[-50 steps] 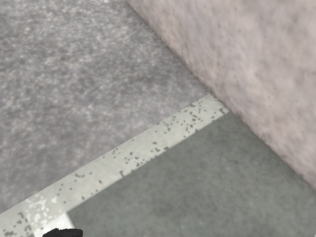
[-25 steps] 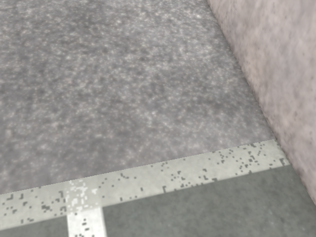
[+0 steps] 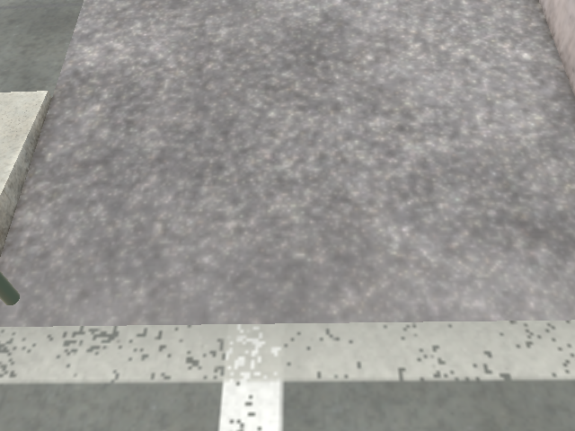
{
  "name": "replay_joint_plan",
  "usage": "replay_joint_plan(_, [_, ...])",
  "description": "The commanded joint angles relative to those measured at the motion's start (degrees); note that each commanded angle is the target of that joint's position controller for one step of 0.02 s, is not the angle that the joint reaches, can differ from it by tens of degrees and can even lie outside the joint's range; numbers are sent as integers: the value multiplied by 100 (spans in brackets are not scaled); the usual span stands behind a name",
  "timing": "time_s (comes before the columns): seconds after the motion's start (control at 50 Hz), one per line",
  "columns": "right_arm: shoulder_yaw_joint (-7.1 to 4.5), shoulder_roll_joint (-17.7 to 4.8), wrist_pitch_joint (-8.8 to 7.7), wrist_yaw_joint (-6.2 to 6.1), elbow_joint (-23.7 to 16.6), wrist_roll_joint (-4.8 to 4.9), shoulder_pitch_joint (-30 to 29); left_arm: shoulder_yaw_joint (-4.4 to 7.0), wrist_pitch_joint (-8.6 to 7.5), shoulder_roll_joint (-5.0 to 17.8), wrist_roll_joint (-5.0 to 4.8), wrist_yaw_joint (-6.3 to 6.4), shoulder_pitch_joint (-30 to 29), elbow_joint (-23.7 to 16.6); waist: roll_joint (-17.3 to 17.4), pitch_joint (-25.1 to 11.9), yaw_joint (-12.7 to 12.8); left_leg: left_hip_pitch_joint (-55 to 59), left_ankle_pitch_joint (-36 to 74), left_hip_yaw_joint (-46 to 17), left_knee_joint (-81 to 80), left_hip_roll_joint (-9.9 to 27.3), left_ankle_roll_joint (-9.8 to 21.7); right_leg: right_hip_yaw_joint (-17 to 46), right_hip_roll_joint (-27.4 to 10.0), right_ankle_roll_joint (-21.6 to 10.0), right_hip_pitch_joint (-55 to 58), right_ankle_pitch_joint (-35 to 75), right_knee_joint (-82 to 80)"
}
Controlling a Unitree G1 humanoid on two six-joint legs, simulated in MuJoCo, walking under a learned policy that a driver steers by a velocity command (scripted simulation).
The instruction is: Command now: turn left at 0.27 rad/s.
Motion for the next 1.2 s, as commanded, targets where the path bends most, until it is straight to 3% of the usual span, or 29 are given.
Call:
replay_joint_plan(0.02, [-157,-415,13,-15,-171,0,372,81,-52,670,-87,50,-441,-441,-920,-414,-224,-383,268,-44,780,272,-282,1192,-1365,-1128,693,2219,-802])
replay_joint_plan(0.1, [62,-14,-22,22,-309,-14,-41,63,30,731,-48,89,-239,-335,-1262,-528,24,460,370,637,-1191,684,-371,750,-1144,-1088,812,2141,-752])
replay_joint_plan(0.16, [37,-175,-39,36,-247,46,-9,104,78,973,-101,63,3,-256,-1346,-515,134,1073,683,909,-2403,650,-307,936,-1275,-1141,794,2121,-620])
replay_joint_plan(0.22, [5,-358,-52,30,-85,-42,322,-2,16,761,-172,20,218,-143,-978,-525,-40,2409,2447,607,-3991,850,92,838,-1075,-577,204,1630,-379])
replay_joint_plan(0.24, [-52,-704,-37,-17,-126,-98,451,-75,-69,572,1,-40,292,-199,-214,-819,99,3015,3907,-71,-3637,1549,338,458,-739,-218,-211,972,103])
replay_joint_plan(0.26, [-5,-553,-32,31,32,-123,355,-153,-120,218,23,-73,457,-162,735,-974,333,2461,2689,-151,-3579,1696,739,-117,-272,87,22,-312,-8])
replay_joint_plan(0.28, [25,-308,-59,110,-47,-90,277,-131,-109,444,24,-66,95,-135,595,-732,30,2076,890,-213,-3837,1518,840,-351,-86,261,88,-602,308])
replay_joint_plan(0.32, [-66,-667,-108,126,64,-109,663,-51,-95,562,-136,-36,-328,-230,883,55,-286,1718,-1315,-961,-4532,1795,1072,-648,157,208,-780,-1190,1176])
replay_joint_plan(0.36, [-70,-705,-257,84,148,-46,885,0,-163,643,-239,-60,-444,-381,1209,613,-349,1613,-1390,-1709,-4907,2301,1395,-247,-122,-60,-1467,-1582,1915])
replay_joint_plan(0.42, [-40,-568,-405,64,133,64,852,2,-359,580,-317,-199,-402,-413,821,511,-281,2186,-621,-1623,-4904,2392,1407,-55,-409,-422,-1883,-1709,1804])
replay_joint_plan(0.48, [-65,-661,-387,128,25,123,417,-18,-429,467,-233,-311,94,-138,564,77,62,1475,359,-625,-4631,1847,1180,-528,-75,-381,-98,-372,576])
replay_joint_plan(0.52, [-3,-435,-369,166,26,74,414,51,-383,538,-204,-303,904,217,362,-143,398,708,372,-220,-4033,1539,991,-678,172,-227,1299,143,251])
replay_joint_plan(0.54, [88,-154,-398,186,-28,34,319,96,-373,672,-221,-264,1408,329,-10,-201,604,179,450,94,-3166,1260,748,-78,-248,-342,1909,-169,-17])
replay_joint_plan(0.56, [209,273,-473,186,-245,-23,241,197,-383,1269,-178,-200,1953,338,-1519,-371,687,-802,117,834,-1007,648,281,2059,-1607,-884,2501,-940,-980])
replay_joint_plan(0.58, [113,-54,-583,134,-433,157,261,258,-438,1579,-86,-257,1984,298,-1949,-245,620,-1739,-611,519,231,455,238,4066,-2440,-1702,2331,-2250,-1776])
replay_joint_plan(0.6, [29,-379,-655,133,-362,270,277,151,-486,1228,-104,-246,1497,156,-1270,269,415,-2214,-138,250,776,895,349,3866,-2413,-1665,2074,-2827,-1843])
replay_joint_plan(0.62, [12,-442,-684,166,-283,244,242,76,-501,952,-115,-224,1239,69,-1027,493,314,-2321,490,344,821,1104,442,3199,-2113,-1421,1901,-2528,-1813])
replay_joint_plan(0.68, [4,-269,-692,235,-147,42,230,-10,-467,799,-60,-197,988,-41,-769,359,142,-1821,1622,549,319,1422,405,1739,-1453,-1011,1541,-526,-1896])
replay_joint_plan(0.76, [83,-11,-665,289,-310,14,-169,-32,-420,821,-103,-123,1333,63,-629,228,237,-1731,2377,880,-620,1349,148,770,-1188,-1000,1597,1582,-1910])
replay_joint_plan(0.82, [187,183,-718,372,-518,57,-797,-41,-362,887,-119,-56,1507,102,-672,348,426,-1268,3123,1091,-1823,1188,96,346,-1035,-912,1347,1729,-2014])
replay_joint_plan(0.94, [193,46,-808,581,-795,125,-1472,10,-264,1006,-206,-30,1843,251,-702,593,425,-1017,3058,1107,-2871,962,383,314,-1471,-900,1990,2197,-1766])
replay_joint_plan(0.98, [107,-180,-810,578,-738,101,-1143,70,-228,1150,-191,-5,1764,231,-870,222,119,-386,2650,1224,-2945,726,596,241,-1514,-787,2301,3896,-1163])
replay_joint_plan(1.02, [-99,-586,-761,466,-342,92,329,81,-150,1184,-137,26,1603,172,-920,-797,-711,1658,2677,1417,-3057,483,940,-42,-1219,-575,1974,5364,638])
replay_joint_plan(1.04, [-189,-921,-710,368,-112,13,1418,-12,-161,960,-23,50,1618,9,-429,-1682,-1077,3694,2674,299,-2687,1502,1274,-97,-974,-429,556,3642,2380])
replay_joint_plan(1.06, [-239,-1322,-735,417,12,-57,1582,-275,-283,19,-65,-36,2524,-82,1310,-2654,-437,5613,1160,-2788,-3301,2987,2265,144,242,-97,-1691,-1434,4464])
replay_joint_plan(1.08, [-105,-680,-731,398,20,-18,1602,-122,-425,746,-239,-89,1972,-26,851,-2486,-790,5329,368,-3422,-4073,2898,2099,821,105,-157,-2331,-1820,5059])
replay_joint_plan(1.1, [-30,-530,-730,370,27,6,1131,-31,-494,1005,-393,-114,1274,-293,609,-1352,-700,4443,636,-2436,-4233,2698,1811,604,-192,-198,-2720,-1363,5081])
replay_joint_plan(1.14, [35,-340,-750,400,5,-43,473,-43,-515,856,-246,-71,844,-386,-190,-479,-285,2755,2006,-1216,-4532,2254,1619,366,-660,-147,-2317,-521,4465])
replay_joint_plan(1.2, [57,-227,-871,435,108,-45,256,-59,-314,596,-191,-51,1241,-286,79,-383,129,1836,2543,-492,-5021,1975,1680,364,-914,-3,-1669,-223,3998])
